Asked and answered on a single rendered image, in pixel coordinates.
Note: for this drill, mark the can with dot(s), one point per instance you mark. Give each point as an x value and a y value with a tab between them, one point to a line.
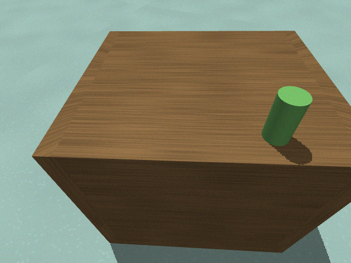
287	111

